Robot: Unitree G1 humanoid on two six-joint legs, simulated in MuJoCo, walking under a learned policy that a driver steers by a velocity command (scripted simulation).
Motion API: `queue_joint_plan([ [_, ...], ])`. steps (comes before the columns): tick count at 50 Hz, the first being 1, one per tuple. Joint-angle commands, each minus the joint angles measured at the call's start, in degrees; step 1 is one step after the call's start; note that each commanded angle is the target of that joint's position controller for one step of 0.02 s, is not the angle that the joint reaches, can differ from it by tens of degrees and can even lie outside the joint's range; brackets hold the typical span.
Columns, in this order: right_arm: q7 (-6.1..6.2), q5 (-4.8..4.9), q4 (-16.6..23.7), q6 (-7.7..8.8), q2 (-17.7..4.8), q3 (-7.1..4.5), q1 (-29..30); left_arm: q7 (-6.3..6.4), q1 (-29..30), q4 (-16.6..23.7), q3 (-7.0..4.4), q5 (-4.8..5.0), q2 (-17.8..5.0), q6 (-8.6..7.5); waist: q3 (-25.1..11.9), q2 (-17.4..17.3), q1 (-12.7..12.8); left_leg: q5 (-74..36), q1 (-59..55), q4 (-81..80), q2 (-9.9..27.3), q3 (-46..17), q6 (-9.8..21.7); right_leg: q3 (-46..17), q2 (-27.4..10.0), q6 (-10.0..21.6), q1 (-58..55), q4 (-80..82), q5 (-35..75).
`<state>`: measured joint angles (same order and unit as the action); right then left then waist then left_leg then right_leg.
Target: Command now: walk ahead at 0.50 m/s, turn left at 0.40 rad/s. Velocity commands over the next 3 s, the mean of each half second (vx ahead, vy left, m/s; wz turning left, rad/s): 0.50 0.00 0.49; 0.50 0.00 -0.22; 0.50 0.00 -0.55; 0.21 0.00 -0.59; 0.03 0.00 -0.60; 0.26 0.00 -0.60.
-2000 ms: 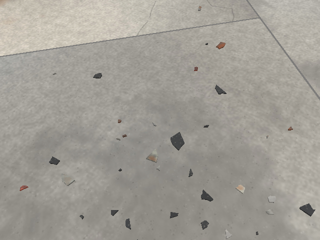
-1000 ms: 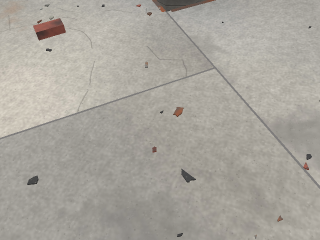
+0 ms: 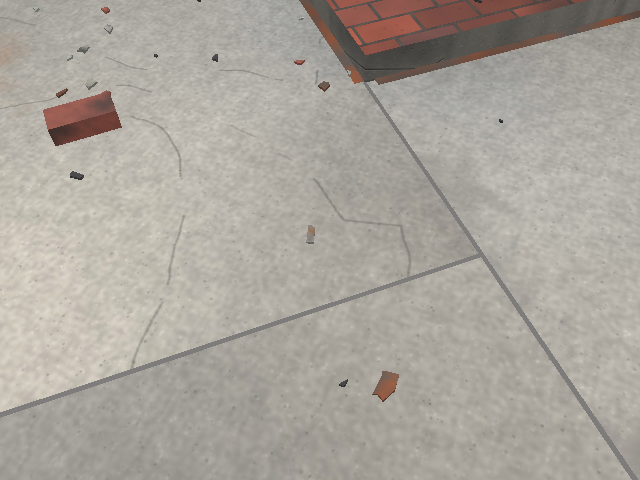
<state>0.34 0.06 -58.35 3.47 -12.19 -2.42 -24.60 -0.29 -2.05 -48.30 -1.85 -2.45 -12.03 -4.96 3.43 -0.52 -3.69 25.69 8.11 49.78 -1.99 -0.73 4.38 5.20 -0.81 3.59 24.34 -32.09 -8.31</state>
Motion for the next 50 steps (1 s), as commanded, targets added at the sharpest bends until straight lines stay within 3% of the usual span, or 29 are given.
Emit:
queue_joint_plan([
  [1,-0.21,-0.32,4.9,0.23,-6.1,-1.74,1.5,0.49,-12.3,-0.9,-2.44,0.90,-7.5,0.54,-6.7,3.7,5.9,-4.3,27.0,20.4,4.7,-2.7,1.6,-26.4,-20.5,7.3,-25.4,19.2,-11.4],
  [3,-1.07,-1.46,5.1,-0.98,-4.4,-1.89,2.3,0.85,-10.5,-1.6,-1.67,1.21,-4.7,-0.12,-2.0,5.9,3.4,-8.0,23.7,16.6,7.2,-2.2,0.8,-15.8,-16.0,4.2,-16.8,22.3,-4.9],
  [7,-2.37,-1.83,7.0,-3.06,-2.9,-1.93,5.8,0.94,-13.8,-3.2,-2.07,1.78,-5.7,-2.00,-1.3,5.0,2.1,-13.9,26.3,15.4,8.2,-0.9,-0.7,-6.9,-15.0,4.5,-15.8,24.7,3.9],
  [13,-3.62,-1.75,11.7,-3.17,-2.4,-1.19,18.0,0.97,-17.3,-4.7,-2.12,1.36,-6.1,-2.11,1.5,4.3,3.7,-25.2,29.8,-0.5,7.9,2.3,-1.8,2.9,-13.1,4.4,-18.5,25.0,10.9],
  [18,-4.38,-2.25,15.2,-3.03,-3.0,-0.73,25.6,1.58,-21.7,-6.1,-2.70,1.26,-8.2,-1.28,2.7,4.3,5.8,-22.8,27.7,-11.0,6.3,7.0,0.9,7.2,-15.5,3.9,-26.3,22.3,18.7],
  [21,-4.03,-2.50,15.4,-3.04,-4.2,-1.32,23.7,2.00,-21.8,-6.4,-3.18,1.01,-10.0,-0.02,0.6,5.9,4.3,-14.4,22.2,-13.5,2.1,9.9,3.9,10.0,-16.0,2.9,-30.9,13.4,39.7],
  [22,-3.71,-2.52,14.6,-2.93,-4.9,-1.79,20.2,2.02,-21.6,-6.3,-3.46,0.98,-11.0,0.58,-1.7,6.4,2.7,-11.3,18.0,-14.2,-0.1,10.7,5.2,10.6,-16.0,2.7,-31.6,6.9,47.1],
  [23,-3.28,-2.85,12.6,-2.43,-5.8,-2.41,14.1,1.84,-22.2,-6.5,-3.39,1.02,-11.1,1.16,-5.1,5.9,0.5,-10.4,10.3,-17.2,-2.2,10.1,6.6,10.7,-15.7,2.6,-29.8,-2.4,47.6],
  [24,-2.51,-3.62,9.3,-1.71,-7.6,-3.46,4.4,1.56,-22.0,-6.1,-2.86,1.15,-10.0,1.41,-10.2,2.8,-3.8,-13.3,-4.2,-22.3,-1.2,6.1,8.5,11.4,-14.3,1.2,-21.6,-15.5,37.7],
  [25,-1.52,-4.41,8.4,-1.16,-13.5,-4.81,-0.9,0.66,-24.1,-3.4,-1.07,2.63,-3.4,1.22,-17.2,-8.7,-3.7,-7.3,-23.9,-24.6,16.6,-18.0,13.8,11.1,-8.8,-1.4,0.2,-35.3,2.8],
  [26,-1.13,-2.33,8.5,-1.67,-16.6,-5.28,-2.0,0.18,-23.5,-2.2,-1.86,2.65,-5.7,1.03,-21.1,-9.8,-2.7,-13.5,-26.7,-34.3,26.6,-40.5,18.2,1.8,0.5,-2.8,10.7,-48.0,-23.6],
  [27,-0.62,-1.40,8.3,-1.91,-15.2,-4.91,1.9,0.33,-15.9,-1.1,-2.48,2.49,-7.8,1.08,-13.1,-1.4,-2.5,-18.5,-21.3,-33.9,24.0,-28.3,15.2,-4.3,-3.0,-1.8,15.2,-48.6,-17.1],
  [28,-0.41,-1.38,8.3,-1.32,-11.9,-4.01,5.4,0.14,-14.9,-1.2,-1.92,3.15,-6.1,0.44,-7.2,-0.8,-0.8,-24.4,-12.6,-34.6,21.8,-19.7,13.0,-5.6,-4.3,-1.1,13.6,-45.0,-12.7],
  [29,-0.40,-1.59,8.2,-0.64,-9.0,-3.13,8.2,0.05,-16.4,-2.7,-1.98,2.87,-5.6,0.55,-4.3,1.1,1.8,-27.8,-6.9,-36.0,18.7,-13.4,9.5,-6.8,-5.8,-0.6,10.1,-40.0,-10.3],
  [30,-0.24,-1.23,7.8,0.05,-6.8,-2.40,10.1,-0.07,-18.4,-3.9,-2.13,1.64,-5.5,1.47,-2.9,-0.3,3.9,-29.7,-3.1,-37.4,16.4,-8.6,7.1,-7.3,-6.2,-0.7,7.0,-36.9,-8.9],
  [31,-0.19,-1.19,7.7,0.72,-5.6,-1.93,10.7,-0.36,-20.9,-5.2,-2.11,1.04,-4.9,2.47,-3.1,-1.9,4.9,-30.2,-1.0,-38.4,15.2,-5.5,5.5,-7.7,-6.3,-0.9,4.1,-35.2,-7.7],
  [33,-0.17,-0.91,6.4,1.92,-6.0,-1.87,8.5,-1.00,-20.9,-5.7,-2.37,1.13,-4.2,3.58,-2.5,-2.1,5.4,-34.5,-1.1,-39.5,14.1,-2.1,4.2,-7.6,-5.3,-1.0,4.8,-33.9,-5.4],
  [36,-0.07,-0.89,5.3,2.59,-6.7,-1.93,5.7,-1.49,-15.5,-4.5,-2.40,1.43,-3.6,4.24,-0.1,-3.0,4.4,-34.6,-2.9,-41.7,13.4,2.3,2.0,-7.3,-5.4,-1.4,11.1,-30.3,0.7],
  [40,0.35,-1.02,4.3,2.80,-5.6,-1.23,3.3,-1.90,-8.3,-2.2,-2.03,1.34,-3.3,3.95,2.2,-3.1,3.0,-36.7,-5.9,-42.8,13.1,6.7,1.3,-5.5,-4.6,-1.4,15.3,-20.9,7.5],
  [45,1.55,-1.06,2.2,2.42,-6.0,-0.86,-0.9,-2.47,-0.4,1.4,-0.76,0.84,-1.8,3.66,3.8,-2.9,1.2,-47.3,-12.3,-40.7,14.9,11.4,1.3,1.1,-2.6,0.5,13.9,-7.9,7.9],
  [48,2.26,-1.29,1.8,1.86,-8.0,-1.08,-0.6,-2.32,-2.4,1.7,-1.07,0.80,-2.8,3.71,1.4,-4.5,3.3,-68.7,-16.1,-33.0,16.1,14.2,0.6,4.7,1.5,3.8,7.5,-4.9,1.8],
  [50,2.66,-1.59,2.3,1.13,-10.0,-1.64,1.3,-1.88,-9.6,0.1,-1.94,0.74,-4.5,3.77,-2.7,-6.3,6.9,-79.6,-16.7,-21.5,17.0,15.1,0.7,5.6,4.8,6.8,-0.1,-4.7,-4.5],
])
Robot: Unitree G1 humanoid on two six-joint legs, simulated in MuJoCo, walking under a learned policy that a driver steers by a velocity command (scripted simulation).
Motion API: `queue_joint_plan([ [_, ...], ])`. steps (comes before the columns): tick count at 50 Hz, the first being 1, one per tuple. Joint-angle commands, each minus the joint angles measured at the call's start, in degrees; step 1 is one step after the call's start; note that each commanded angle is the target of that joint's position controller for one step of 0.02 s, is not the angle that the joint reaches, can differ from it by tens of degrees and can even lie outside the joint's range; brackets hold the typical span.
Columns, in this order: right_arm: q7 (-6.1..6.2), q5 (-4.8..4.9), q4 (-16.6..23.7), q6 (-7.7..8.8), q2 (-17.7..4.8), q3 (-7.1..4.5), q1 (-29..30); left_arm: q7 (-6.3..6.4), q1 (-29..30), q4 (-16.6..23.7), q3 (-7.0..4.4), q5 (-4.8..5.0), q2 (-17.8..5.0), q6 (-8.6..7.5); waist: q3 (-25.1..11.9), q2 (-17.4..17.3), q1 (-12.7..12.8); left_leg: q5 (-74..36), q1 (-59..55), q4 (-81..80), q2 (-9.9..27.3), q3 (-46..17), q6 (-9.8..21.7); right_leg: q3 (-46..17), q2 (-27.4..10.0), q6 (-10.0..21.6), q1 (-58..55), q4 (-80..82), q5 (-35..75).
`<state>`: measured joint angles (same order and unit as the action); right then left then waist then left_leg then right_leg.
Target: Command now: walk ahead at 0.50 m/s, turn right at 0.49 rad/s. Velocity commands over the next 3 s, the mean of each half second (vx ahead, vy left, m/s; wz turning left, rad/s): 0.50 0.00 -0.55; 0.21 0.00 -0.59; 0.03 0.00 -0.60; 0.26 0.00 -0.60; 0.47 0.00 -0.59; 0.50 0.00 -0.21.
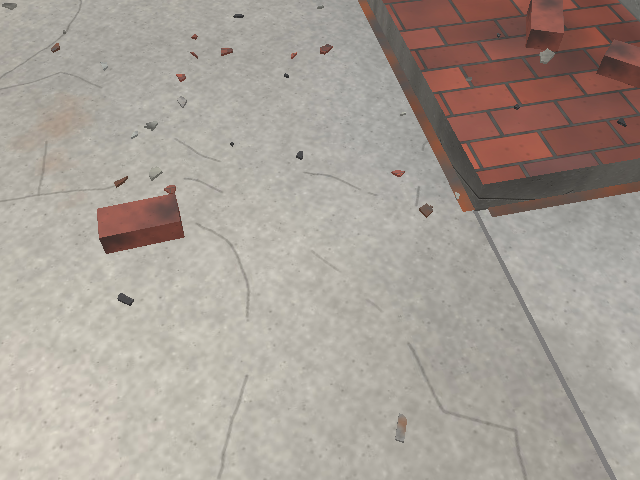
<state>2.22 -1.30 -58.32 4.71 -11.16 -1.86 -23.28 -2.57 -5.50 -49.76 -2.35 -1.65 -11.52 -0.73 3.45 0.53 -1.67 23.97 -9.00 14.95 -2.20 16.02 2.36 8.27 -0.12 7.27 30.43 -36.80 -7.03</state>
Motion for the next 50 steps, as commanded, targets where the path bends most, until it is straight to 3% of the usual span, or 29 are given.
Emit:
queue_joint_plan([
  [1,0.58,-0.33,2.9,-0.55,-11.7,-2.43,0.9,0.65,-11.5,0.0,-2.27,-0.18,-6.5,-0.74,-6.0,-7.2,7.3,-75.2,2.7,22.8,17.4,-2.0,3.4,1.5,5.3,4.9,-12.9,2.2,-8.0],
  [2,0.00,0.03,4.0,-0.71,-12.2,-2.61,3.1,1.15,-19.2,-2.1,-3.53,-0.73,-8.8,-1.22,-9.4,-4.0,11.9,-63.2,10.1,37.5,15.9,-1.3,2.6,-2.5,4.5,7.3,-24.3,8.9,-6.9],
  [3,-0.79,0.54,6.8,-0.35,-7.5,-1.67,2.5,2.00,-21.7,-2.4,-5.42,-1.04,-15.2,-1.11,-13.5,6.2,10.7,-23.0,28.2,58.3,9.0,-1.3,0.6,-23.4,-10.4,12.9,-38.2,11.0,-9.0],
  [4,-1.78,0.76,10.5,0.28,-7.4,-1.84,4.1,1.61,-18.6,-1.4,-5.92,0.38,-17.9,-0.63,-16.4,10.0,7.5,6.9,46.5,71.7,-1.9,-12.8,-0.9,-51.8,-19.1,20.4,-45.9,19.5,-6.0],
  [5,-2.16,0.20,11.5,1.00,-8.2,-1.69,9.2,1.81,-16.3,-1.5,-5.53,1.46,-16.2,-0.39,-9.5,2.2,7.4,0.9,52.1,70.0,3.4,-19.2,-0.3,-43.8,-18.3,18.1,-40.9,21.6,-6.6],
  [6,-2.37,0.78,12.0,1.69,-8.5,-1.61,9.6,2.06,-13.6,-1.3,-4.69,1.54,-12.9,-0.46,-4.3,-0.8,5.3,-4.0,51.1,65.2,5.5,-18.6,-0.4,-37.8,-16.8,15.5,-33.5,23.1,-3.7],
  [7,-2.20,0.68,11.3,1.67,-8.3,-1.73,8.4,2.27,-11.1,-1.0,-3.95,1.31,-10.4,-0.70,-1.1,-4.1,2.4,-6.0,47.9,59.8,7.3,-18.3,-0.9,-32.4,-13.7,12.3,-27.4,24.0,2.2],
  [8,-2.14,-0.40,11.3,0.71,-8.0,-1.64,7.6,2.64,-9.7,-0.7,-3.40,1.71,-9.0,-1.15,-0.5,-3.8,0.7,-6.6,44.5,56.3,8.3,-18.3,-2.1,-28.0,-10.7,10.7,-23.5,24.4,7.1],
  [10,-2.59,-1.58,11.5,-1.48,-7.1,-1.44,6.6,2.73,-10.2,-0.6,-3.12,2.00,-9.3,-2.43,-2.0,-1.5,-0.4,-7.2,41.0,52.2,8.8,-17.4,-4.0,-23.6,-7.6,9.8,-20.6,24.5,14.5],
  [12,-2.89,-1.55,12.9,-2.56,-6.7,-1.26,9.0,2.62,-12.2,-0.8,-3.55,1.97,-11.3,-3.09,-2.1,-0.4,-0.1,-9.6,42.1,47.8,8.8,-16.2,-5.4,-21.7,-5.9,9.3,-19.7,24.7,18.1],
  [15,-3.06,-1.26,15.9,-2.94,-7.1,-1.16,16.6,2.51,-16.1,-0.7,-3.66,1.87,-11.8,-2.91,-1.1,1.6,2.8,-15.6,46.8,39.8,8.6,-15.4,-6.4,-22.5,-4.8,7.5,-22.2,24.9,18.4],
  [20,-3.49,-0.77,19.7,-2.52,-7.3,-0.48,25.9,2.82,-20.9,-0.4,-3.75,1.49,-12.3,-2.38,-1.3,3.2,6.7,-21.5,49.9,27.8,6.2,-15.8,-5.9,-25.1,-5.0,6.2,-30.1,22.3,20.1],
  [23,-3.64,-0.39,21.7,-1.74,-7.9,-0.10,29.3,3.24,-21.8,0.2,-3.87,0.91,-13.1,-2.29,-1.2,3.7,7.5,-21.4,48.1,21.8,4.3,-16.1,-4.6,-27.4,-6.4,5.9,-33.2,19.6,23.6],
  [25,-3.48,-0.19,21.6,-1.19,-9.4,-0.34,26.3,3.68,-19.4,1.2,-4.12,0.72,-14.1,-2.42,-1.6,4.4,5.1,-19.5,41.1,17.2,3.3,-17.1,-3.0,-28.9,-7.2,4.1,-32.2,17.3,25.9],
  [26,-3.01,-0.18,20.2,-0.83,-10.6,-0.77,21.3,3.71,-17.0,1.9,-4.27,0.64,-14.8,-2.48,-2.5,4.5,2.6,-17.3,33.8,15.0,1.7,-16.9,-1.9,-28.1,-6.0,2.3,-30.0,13.2,33.0],
  [27,-2.30,-0.29,18.1,-0.23,-12.2,-1.43,14.4,3.40,-15.9,2.2,-4.37,0.88,-15.2,-2.73,-5.8,3.5,-0.2,-18.1,25.1,12.6,0.0,-16.0,-0.9,-27.1,-3.6,0.5,-29.0,5.3,39.5],
  [28,-1.55,-0.91,16.7,0.86,-13.8,-1.95,6.4,2.91,-14.7,2.7,-4.14,1.84,-14.3,-3.21,-10.5,1.4,-4.4,-24.8,12.2,9.5,4.4,-18.8,0.8,-25.1,0.1,-1.4,-23.1,-6.6,34.2],
  [29,-0.63,-2.16,16.7,1.13,-18.3,-2.69,-1.5,2.95,-16.5,5.1,-2.61,2.78,-8.5,-3.50,-19.8,-7.0,-5.3,-37.7,-2.3,12.5,21.1,-32.2,3.3,-19.3,4.6,-2.9,-13.8,-24.0,3.6],
  [30,-1.07,-1.14,17.8,-0.09,-20.9,-3.63,2.6,3.67,-24.5,6.3,-2.78,3.82,-8.4,-2.68,-27.5,-20.5,0.5,-50.2,-8.4,9.4,32.1,-53.8,11.5,-14.5,11.5,-4.0,-2.6,-37.1,-28.9],
  [31,-1.44,-0.18,19.3,-1.02,-15.1,-2.69,7.0,4.27,-24.3,3.4,-3.32,1.48,-12.4,-1.26,-21.1,-7.9,2.0,-47.8,-0.6,9.8,29.3,-48.5,11.3,-15.5,5.5,-4.0,-0.2,-40.9,-24.6],
  [32,-1.40,0.23,19.6,-1.15,-10.0,-1.18,9.6,3.67,-19.7,3.6,-3.51,0.83,-12.4,-0.69,-13.6,-3.3,1.5,-48.7,6.6,9.0,25.5,-38.6,10.2,-14.3,4.2,-4.7,0.1,-39.4,-21.4],
  [33,-1.36,-0.08,19.3,-1.31,-8.0,-0.43,10.9,3.17,-18.0,4.2,-3.39,0.77,-11.1,-0.15,-9.4,-2.6,2.3,-49.1,11.8,6.9,22.4,-31.6,8.5,-13.4,2.3,-5.4,0.0,-36.9,-19.6],
  [34,-1.05,0.08,18.7,-1.15,-7.9,-0.26,10.7,2.47,-16.3,4.8,-3.33,0.15,-10.3,0.68,-7.1,-5.6,2.5,-48.4,14.9,5.3,20.3,-27.4,7.8,-13.3,0.8,-6.0,0.0,-34.3,-18.3],
  [36,-1.20,0.15,18.0,-0.76,-9.5,-0.71,10.3,1.43,-17.0,5.1,-3.11,0.06,-9.3,2.23,-6.7,-8.3,3.4,-51.2,19.1,3.5,18.8,-22.3,8.1,-11.7,1.3,-7.0,-2.6,-33.8,-16.2],
  [41,-0.99,0.02,17.9,-1.27,-10.9,-1.43,11.0,0.40,-10.9,9.0,-2.46,0.11,-8.2,3.61,-6.8,-8.1,3.7,-45.8,20.1,1.4,19.7,-15.3,9.4,-9.8,-0.5,-7.9,-0.2,-25.3,-10.0],
  [45,-1.19,0.00,18.0,-2.27,-12.2,-2.05,11.1,-0.54,-5.9,11.5,-1.48,0.27,-7.1,3.90,-6.4,-9.2,2.5,-37.0,22.6,2.2,18.8,-9.9,7.7,-6.7,-1.4,-7.3,-6.8,-12.4,-6.0],
  [50,-1.64,0.15,17.5,-4.35,-15.0,-3.43,8.3,-0.44,-2.4,14.4,-1.83,0.47,-8.4,3.49,-5.7,-9.7,0.3,-27.3,19.0,7.9,21.5,-10.0,5.5,-4.1,0.0,-5.6,-10.8,-0.7,-12.6],
])
Over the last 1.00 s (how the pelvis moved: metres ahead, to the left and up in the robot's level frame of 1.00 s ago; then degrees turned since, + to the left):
0.50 0.11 0.00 6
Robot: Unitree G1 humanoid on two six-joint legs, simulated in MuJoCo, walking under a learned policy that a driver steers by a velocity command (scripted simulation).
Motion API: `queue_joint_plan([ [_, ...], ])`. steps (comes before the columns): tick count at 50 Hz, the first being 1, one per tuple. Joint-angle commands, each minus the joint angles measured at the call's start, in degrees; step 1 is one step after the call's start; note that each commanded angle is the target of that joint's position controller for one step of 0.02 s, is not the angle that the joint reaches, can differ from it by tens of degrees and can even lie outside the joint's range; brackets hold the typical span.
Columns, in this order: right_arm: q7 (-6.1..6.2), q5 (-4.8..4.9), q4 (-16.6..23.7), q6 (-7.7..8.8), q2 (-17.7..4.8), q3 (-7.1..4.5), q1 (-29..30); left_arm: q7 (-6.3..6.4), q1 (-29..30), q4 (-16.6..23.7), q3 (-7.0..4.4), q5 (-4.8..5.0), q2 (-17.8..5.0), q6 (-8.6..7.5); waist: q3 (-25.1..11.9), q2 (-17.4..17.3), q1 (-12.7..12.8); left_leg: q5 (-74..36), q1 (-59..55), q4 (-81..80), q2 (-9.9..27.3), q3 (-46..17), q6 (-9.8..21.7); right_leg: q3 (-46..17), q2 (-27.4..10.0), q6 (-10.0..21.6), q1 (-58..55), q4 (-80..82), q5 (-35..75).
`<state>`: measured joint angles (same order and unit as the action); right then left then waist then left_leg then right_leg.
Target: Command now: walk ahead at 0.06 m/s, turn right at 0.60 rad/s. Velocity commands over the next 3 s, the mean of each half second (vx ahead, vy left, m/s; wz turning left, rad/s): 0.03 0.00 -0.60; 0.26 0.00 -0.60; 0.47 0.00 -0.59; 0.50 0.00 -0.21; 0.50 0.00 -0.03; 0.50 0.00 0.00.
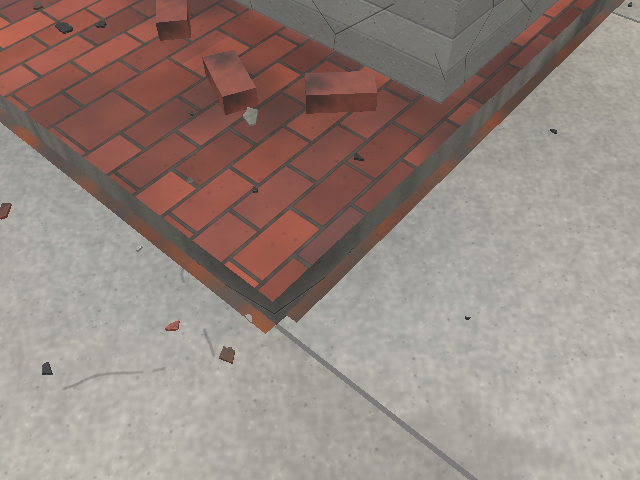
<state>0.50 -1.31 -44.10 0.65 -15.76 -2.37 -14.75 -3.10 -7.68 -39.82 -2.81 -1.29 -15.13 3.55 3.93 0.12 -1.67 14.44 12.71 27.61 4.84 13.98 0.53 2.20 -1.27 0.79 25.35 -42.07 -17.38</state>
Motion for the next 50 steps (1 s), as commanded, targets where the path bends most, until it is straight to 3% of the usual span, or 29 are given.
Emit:
queue_joint_plan([
  [1,0.15,0.50,3.2,-0.86,-10.6,-3.11,0.0,0.29,-1.5,4.3,-1.45,-0.11,-4.6,-1.30,-6.4,-7.8,1.3,-14.8,-2.0,-1.1,13.8,-6.7,5.6,2.4,2.0,1.7,-9.2,10.6,0.3],
  [2,0.05,0.22,2.4,-1.33,-9.8,-3.10,-2.3,0.92,-4.1,3.4,-1.83,-0.73,-5.8,-2.12,-7.5,-3.0,2.2,-10.5,0.4,5.7,11.9,-5.0,2.9,-0.6,1.9,2.7,-14.8,16.9,5.3],
  [3,-0.31,-0.34,3.6,-1.84,-6.6,-2.40,-5.1,1.89,-6.8,3.4,-3.09,-1.24,-11.7,-3.04,-8.9,12.1,2.0,6.3,9.3,21.5,6.2,-0.7,-0.9,-18.3,-11.3,5.5,-21.2,23.3,18.8],
  [4,0.12,0.13,7.7,-2.68,-4.6,-1.47,-1.5,2.14,-8.7,4.0,-4.90,0.29,-18.0,-2.65,-8.9,18.6,3.8,25.4,22.1,31.6,-3.7,-5.1,-3.4,-33.8,-21.6,16.5,-22.7,23.3,36.2],
  [5,0.47,-0.16,7.2,-3.44,-6.7,-1.84,1.4,2.27,-12.1,3.1,-4.84,1.11,-15.4,-2.49,-10.4,9.4,6.2,23.6,22.9,38.1,-2.1,-12.0,-3.7,-29.7,-19.9,18.9,-23.7,21.9,39.7],
  [7,0.53,1.01,6.5,-3.10,-5.5,-1.76,2.0,3.09,-5.8,2.9,-3.18,0.66,-10.7,-1.96,-5.8,6.8,2.2,14.4,22.0,36.2,-0.9,-15.1,-3.2,-20.5,-12.2,14.9,-18.3,22.2,34.0],
  [9,0.47,-0.35,5.6,-3.06,-7.0,-2.28,0.4,3.54,-1.8,3.9,-2.43,0.99,-8.3,-1.78,-6.9,7.8,0.7,9.9,19.2,35.1,-1.9,-14.4,-3.1,-17.7,-8.3,12.7,-17.3,22.2,33.5],
  [12,0.24,0.06,5.9,-3.63,-5.9,-2.08,0.5,2.98,-3.9,3.4,-2.91,0.89,-9.7,-2.20,-8.9,4.8,1.0,9.3,18.0,32.3,-3.1,-14.9,-3.3,-19.2,-8.2,13.2,-17.8,22.3,31.8],
  [16,0.50,0.18,7.3,-3.90,-5.1,-1.67,3.5,2.74,-6.1,2.8,-3.46,0.42,-10.6,-1.87,-7.7,6.5,2.8,9.4,17.5,25.0,-3.9,-15.8,-3.0,-23.9,-8.2,13.7,-17.1,23.3,20.3],
  [20,0.75,0.59,8.3,-3.30,-5.0,-1.40,4.6,2.20,-5.8,2.9,-3.92,-0.08,-11.4,-1.45,-7.6,6.8,3.3,9.8,12.6,18.1,-5.9,-16.0,-2.0,-27.6,-7.2,13.0,-14.4,22.3,17.3],
  [23,1.14,1.12,8.3,-2.70,-5.1,-1.23,2.5,1.80,-4.2,3.0,-4.13,-0.03,-11.5,-1.16,-7.9,7.6,2.2,9.9,6.3,10.5,-7.8,-16.1,-0.7,-30.9,-6.0,11.2,-12.5,21.1,19.0],
  [25,1.87,0.95,7.2,-2.02,-4.7,-1.16,-2.0,1.95,-1.7,3.2,-4.02,0.85,-10.9,-1.01,-7.6,6.5,-0.9,2.8,-2.9,-3.7,-8.0,-15.7,0.4,-30.8,-3.0,7.3,-7.9,18.9,14.2],
  [26,2.47,0.20,7.2,-1.59,-8.1,-1.88,-2.9,2.29,-2.3,3.6,-3.41,1.40,-8.5,-1.22,-7.2,0.9,-0.6,4.9,-7.5,-11.3,-0.4,-22.6,2.0,-27.3,1.0,3.7,-2.7,13.9,4.8],
  [27,2.47,-0.42,8.8,-1.66,-14.2,-2.98,0.1,2.56,-3.7,4.8,-2.64,1.88,-4.9,-1.47,-6.1,-12.5,1.0,7.2,-9.8,-17.1,14.6,-39.0,7.2,-14.2,11.2,0.3,7.1,1.9,-9.3],
  [28,1.85,-0.96,8.8,-1.95,-14.5,-3.46,0.7,2.72,-3.6,4.1,-3.74,-0.97,-9.8,-1.34,-4.7,-11.8,0.6,9.0,-2.9,-17.2,18.6,-41.7,12.0,-9.6,9.7,-0.1,7.6,-10.1,-13.7],
  [29,1.46,-0.97,9.2,-1.77,-10.6,-2.38,2.2,2.25,-3.8,3.6,-4.29,-1.46,-11.1,-1.32,-3.4,-8.4,2.0,15.0,-0.3,-17.7,16.2,-39.2,11.9,-10.7,7.2,0.3,6.8,-15.2,-10.2],
  [30,1.19,-0.62,9.3,-1.59,-8.4,-1.75,4.6,1.55,-5.1,2.5,-4.35,-1.43,-10.7,-1.16,-1.5,-7.7,3.3,17.7,0.6,-18.3,12.5,-34.6,9.9,-10.0,6.6,0.2,7.4,-18.3,-6.4],
  [32,1.38,-0.22,9.5,-1.05,-7.8,-1.56,5.5,-0.08,-7.0,1.2,-4.17,-1.12,-10.0,-0.88,-1.4,-10.2,3.3,16.5,-3.8,-18.8,8.6,-28.6,8.1,-8.0,5.8,-0.7,10.6,-22.8,-2.5],
  [37,0.89,-0.12,6.1,0.91,-9.0,-2.67,-3.7,-1.47,0.2,3.0,-2.93,-0.85,-7.6,-1.30,-0.6,-7.0,-1.8,12.5,-13.7,-19.7,10.1,-23.7,8.4,-6.4,3.3,-2.5,16.6,-17.1,0.4],
  [42,0.21,-0.36,4.0,2.22,-9.8,-3.35,-5.5,-2.25,4.3,4.4,-1.89,-0.74,-6.1,-1.97,0.4,-7.8,-2.8,9.0,-12.7,-20.1,11.9,-17.8,8.6,-3.0,0.5,-2.1,12.5,-6.0,1.5],
  [46,-0.22,-0.54,2.5,2.46,-11.1,-3.87,-6.1,-2.64,7.5,6.1,-1.03,-0.79,-5.6,-2.61,1.0,-9.0,-3.1,5.0,-7.7,-17.5,12.0,-12.3,7.7,1.5,0.3,0.9,3.5,3.1,-2.2],
  [48,-0.45,-0.12,1.8,2.02,-12.0,-4.05,-6.1,-2.16,5.7,6.1,-0.99,-1.04,-6.1,-3.03,0.3,-9.0,-1.6,-2.6,-6.1,-13.8,13.2,-10.8,7.4,3.6,1.6,3.1,-1.8,6.4,-3.1],
  [49,-0.49,0.41,1.7,1.76,-12.2,-3.96,-5.0,-1.74,1.7,5.0,-1.11,-1.33,-6.1,-3.40,-1.0,-7.6,1.1,-9.0,-3.8,-8.6,12.6,-8.1,6.5,4.5,3.3,4.2,-8.0,10.1,-1.3],
  [50,-0.60,0.67,1.8,1.68,-11.1,-3.42,-4.6,-1.09,-5.7,2.3,-1.88,-1.70,-7.1,-3.89,-5.2,-3.4,4.6,-17.6,0.1,2.8,10.2,-3.8,5.1,4.4,5.8,5.4,-18.9,13.2,0.1],
])
Over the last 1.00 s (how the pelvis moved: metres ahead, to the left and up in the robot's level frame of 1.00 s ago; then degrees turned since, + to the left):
0.42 -0.05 0.01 -36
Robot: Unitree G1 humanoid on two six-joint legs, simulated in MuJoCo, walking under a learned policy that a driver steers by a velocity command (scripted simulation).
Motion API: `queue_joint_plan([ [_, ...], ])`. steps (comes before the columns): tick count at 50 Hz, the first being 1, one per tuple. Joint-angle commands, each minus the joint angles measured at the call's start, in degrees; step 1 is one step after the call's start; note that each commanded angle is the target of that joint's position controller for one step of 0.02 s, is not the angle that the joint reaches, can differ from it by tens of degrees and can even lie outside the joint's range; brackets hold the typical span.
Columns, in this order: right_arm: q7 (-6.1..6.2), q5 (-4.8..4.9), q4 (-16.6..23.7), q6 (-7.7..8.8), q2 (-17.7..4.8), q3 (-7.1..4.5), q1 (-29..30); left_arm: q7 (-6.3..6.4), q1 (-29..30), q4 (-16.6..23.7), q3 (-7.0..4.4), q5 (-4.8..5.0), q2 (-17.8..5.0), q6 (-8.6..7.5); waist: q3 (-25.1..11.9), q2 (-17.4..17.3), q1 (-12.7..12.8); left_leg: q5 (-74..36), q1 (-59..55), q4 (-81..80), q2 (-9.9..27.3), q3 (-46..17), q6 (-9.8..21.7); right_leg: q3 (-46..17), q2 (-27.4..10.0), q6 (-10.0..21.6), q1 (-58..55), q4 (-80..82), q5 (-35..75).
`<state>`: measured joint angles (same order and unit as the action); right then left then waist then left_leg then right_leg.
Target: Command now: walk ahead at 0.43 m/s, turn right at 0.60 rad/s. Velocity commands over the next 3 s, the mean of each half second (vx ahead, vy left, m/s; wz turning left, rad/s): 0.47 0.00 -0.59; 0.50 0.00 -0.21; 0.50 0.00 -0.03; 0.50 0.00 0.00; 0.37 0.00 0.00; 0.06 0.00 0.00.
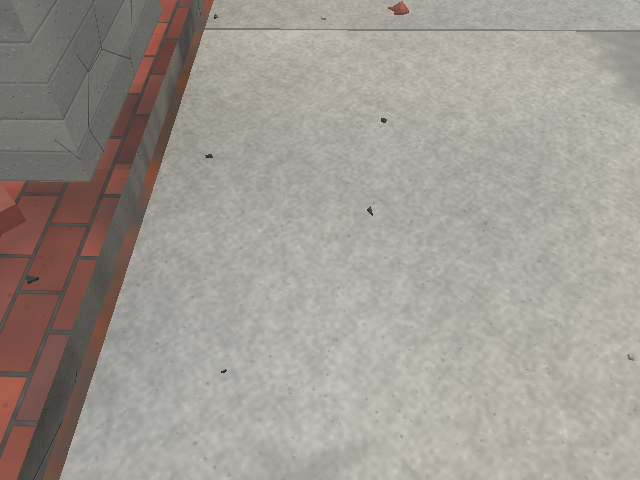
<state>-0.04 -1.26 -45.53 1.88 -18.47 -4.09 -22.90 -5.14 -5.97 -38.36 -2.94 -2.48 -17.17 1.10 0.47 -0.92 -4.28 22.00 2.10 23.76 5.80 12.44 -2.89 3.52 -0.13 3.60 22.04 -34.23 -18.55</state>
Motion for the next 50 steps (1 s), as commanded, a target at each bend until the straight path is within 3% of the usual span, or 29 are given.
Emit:
queue_joint_plan([
  [1,-0.26,0.14,4.5,0.33,-5.8,-0.63,3.8,2.06,-18.5,-2.2,-3.39,-0.84,-9.5,-1.87,-9.1,7.9,12.0,-20.5,19.3,26.4,5.0,1.9,5.9,-9.7,-2.5,5.0,-28.8,11.2,-9.2],
  [2,-1.08,-0.89,9.8,0.53,-0.2,0.83,7.0,2.97,-20.8,-0.9,-4.55,0.75,-17.0,-2.21,-9.5,22.3,11.3,11.7,40.8,42.2,-4.4,-1.9,2.7,-42.1,-18.7,10.8,-36.9,21.4,-21.8],
  [3,-1.09,-1.89,9.7,0.31,-5.3,-0.23,10.3,3.32,-19.5,-0.8,-4.09,1.75,-15.2,-2.22,-6.2,11.7,12.2,9.4,47.2,47.1,-3.6,-11.7,3.3,-45.6,-19.6,13.2,-35.1,23.4,-16.8],
  [5,-1.91,-0.49,8.3,1.28,-5.7,-0.21,9.6,3.93,-14.9,-1.4,-2.53,1.73,-9.9,-2.17,1.1,5.1,7.4,-1.8,43.2,42.1,0.8,-13.2,3.9,-29.9,-14.3,11.1,-26.1,20.4,5.3],
  [7,-2.01,-1.65,6.1,0.49,-5.4,-0.12,6.2,4.33,-10.3,-0.5,-1.65,2.00,-7.7,-2.93,0.7,5.3,3.9,-5.4,36.8,38.2,1.5,-12.8,2.4,-22.6,-8.8,9.2,-21.2,21.2,17.2],
  [8,-2.12,-1.91,5.8,-0.15,-5.2,-0.11,5.5,4.34,-10.4,-0.7,-1.47,2.28,-7.5,-3.51,-0.2,5.7,3.4,-6.4,35.2,38.3,0.8,-12.2,1.6,-21.3,-8.0,9.6,-20.1,21.2,22.2],
  [12,-2.16,-1.59,7.6,-1.23,-3.5,0.34,11.6,4.51,-14.9,-3.2,-1.87,2.54,-8.1,-4.30,1.8,4.3,4.3,-11.1,38.7,33.4,-0.3,-11.5,-0.2,-20.6,-6.6,10.7,-18.4,22.8,25.0],
  [17,-2.32,-1.15,11.1,-0.68,-1.8,1.40,23.2,5.01,-20.4,-6.0,-2.03,2.36,-8.0,-4.59,3.7,4.7,7.8,-18.7,40.0,20.1,-2.7,-11.2,0.0,-21.8,-5.8,9.9,-20.9,21.3,30.5],
  [20,-2.36,-0.49,13.0,-0.09,-2.1,1.71,27.5,5.73,-22.2,-7.1,-2.23,2.17,-8.8,-4.63,3.8,4.9,8.8,-20.6,36.6,13.7,-4.4,-11.7,1.5,-24.1,-7.1,9.1,-22.9,19.7,35.2],
  [22,-1.96,-0.34,12.7,0.25,-3.1,1.52,25.1,6.15,-20.6,-7.2,-2.43,2.09,-9.7,-4.60,3.4,5.1,6.9,-19.4,29.4,9.7,-5.5,-12.3,3.2,-25.1,-7.6,7.4,-22.3,18.0,38.8],
  [23,-1.45,-0.26,11.4,0.42,-4.0,1.14,20.8,6.16,-18.5,-6.9,-2.54,1.99,-10.4,-4.66,1.9,5.3,4.7,-17.0,21.9,8.1,-7.0,-11.9,4.2,-24.3,-6.8,5.9,-20.6,14.8,45.2],
  [24,-0.73,-0.23,9.0,0.68,-5.6,0.43,14.0,5.96,-17.7,-7.1,-2.60,1.78,-10.9,-4.81,-1.8,4.9,2.1,-14.3,13.2,7.9,-8.8,-10.8,5.4,-23.1,-5.6,4.7,-20.4,7.9,53.1],
  [25,0.10,-0.34,6.7,1.22,-6.7,-0.17,5.4,5.55,-17.1,-7.5,-2.46,1.95,-10.6,-5.05,-6.3,3.1,-2.3,-16.0,1.8,4.8,-7.3,-11.1,6.8,-20.5,-2.8,3.4,-17.3,-3.3,51.8],
  [26,1.23,-1.61,5.9,1.71,-10.1,-1.00,-3.2,5.13,-18.5,-6.6,-1.25,2.01,-6.3,-5.56,-13.6,-1.8,-4.8,-3.2,-10.7,3.3,4.4,-23.0,9.2,-17.6,0.6,2.6,-9.9,-19.2,35.0],
  [27,1.12,-2.45,5.7,1.53,-15.0,-2.15,-2.7,5.01,-27.1,-6.1,-0.35,3.74,-0.9,-5.23,-20.2,-17.7,0.6,0.5,-22.2,-3.6,19.7,-52.9,17.4,-12.4,10.9,0.1,6.7,-36.8,-10.7],
  [28,0.45,-0.82,5.9,1.06,-9.9,-1.49,1.4,5.42,-24.2,-7.7,-0.63,1.11,-5.9,-4.89,-14.0,-8.2,1.4,7.3,-14.3,-7.9,17.2,-57.1,16.8,-13.4,6.3,1.1,11.4,-40.2,-8.1],
  [29,0.21,-0.33,6.2,1.22,-5.8,-0.53,6.1,5.00,-19.7,-7.6,-0.96,1.00,-6.4,-4.70,-6.0,-3.6,2.5,6.3,-5.4,-8.9,15.1,-47.5,16.2,-12.6,4.0,1.1,10.9,-39.2,-2.6],
  [30,-0.16,-0.52,5.8,1.49,-3.2,0.12,8.1,4.66,-16.7,-7.2,-0.67,0.77,-5.9,-4.61,-2.6,-0.4,3.0,-0.1,-0.2,-9.7,12.4,-40.3,15.4,-11.6,2.3,1.1,9.9,-36.8,-0.1],
  [32,-0.18,-0.34,3.7,2.22,-2.2,0.64,7.6,3.79,-15.6,-7.0,-0.34,0.23,-4.5,-3.73,0.0,-3.5,4.4,-10.6,5.9,-11.3,8.4,-30.9,14.0,-10.7,0.7,0.7,7.4,-33.3,0.2],
  [36,-1.03,0.56,0.3,4.20,-3.0,0.53,4.0,2.98,-12.1,-6.3,0.44,-0.20,-2.7,-2.92,1.0,-4.2,5.0,-21.8,6.0,-13.9,7.7,-23.9,15.2,-9.4,-0.1,-0.3,10.6,-27.3,2.5],
  [41,-1.35,0.91,-2.5,3.87,-2.9,0.70,1.4,1.84,1.4,-2.6,2.48,0.11,-0.2,-3.52,3.1,-4.0,2.8,-25.5,7.7,-16.1,3.9,-15.2,13.5,-2.6,-3.0,-2.3,9.4,-8.6,14.2],
  [46,-1.09,0.72,-5.4,3.29,-5.2,0.22,-3.2,2.40,7.0,-1.3,2.56,0.57,-1.6,-3.85,3.3,-3.8,1.5,-32.4,2.1,-13.0,6.8,-15.2,12.3,-0.3,-1.7,-0.8,5.2,0.3,14.2],
  [48,-0.74,0.57,-6.3,2.71,-5.6,0.15,-3.2,2.90,5.0,-1.9,2.13,0.23,-2.5,-4.14,2.5,-4.0,2.9,-40.4,-0.7,-8.0,7.5,-14.7,11.6,0.4,0.0,0.8,1.2,3.1,10.0],
  [49,-0.60,0.73,-6.7,2.38,-5.6,0.22,-3.1,3.24,-0.2,-3.7,1.65,-0.11,-3.0,-4.54,0.0,-3.1,5.4,-46.6,-0.9,-1.1,6.3,-13.1,10.8,1.0,1.6,1.9,-5.6,6.5,9.8],
  [50,-0.52,0.79,-6.7,2.23,-4.5,0.66,-3.4,3.79,-9.0,-6.9,0.69,-0.74,-4.8,-5.14,-5.0,-1.0,8.8,-45.9,2.8,9.6,3.8,-11.0,9.6,-0.1,1.4,3.6,-17.2,8.1,9.4],
])
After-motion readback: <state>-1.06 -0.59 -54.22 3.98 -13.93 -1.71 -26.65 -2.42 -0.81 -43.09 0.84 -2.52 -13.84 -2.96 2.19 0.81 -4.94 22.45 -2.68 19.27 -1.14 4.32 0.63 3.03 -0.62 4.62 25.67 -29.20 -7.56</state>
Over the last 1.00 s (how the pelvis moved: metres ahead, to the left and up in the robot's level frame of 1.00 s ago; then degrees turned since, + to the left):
0.08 -0.07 0.00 -35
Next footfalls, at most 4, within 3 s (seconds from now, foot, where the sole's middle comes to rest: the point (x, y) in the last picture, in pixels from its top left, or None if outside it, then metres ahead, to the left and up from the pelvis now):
0.52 left None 0.47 -0.01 -0.77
1.00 right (459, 401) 0.63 -0.30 -0.77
1.54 left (408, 276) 0.98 -0.25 -0.77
2.08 right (493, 207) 1.20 -0.52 -0.77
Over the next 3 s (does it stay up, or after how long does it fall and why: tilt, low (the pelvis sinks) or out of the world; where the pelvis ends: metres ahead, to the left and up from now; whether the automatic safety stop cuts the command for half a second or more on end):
stays up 1.28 -0.47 0.01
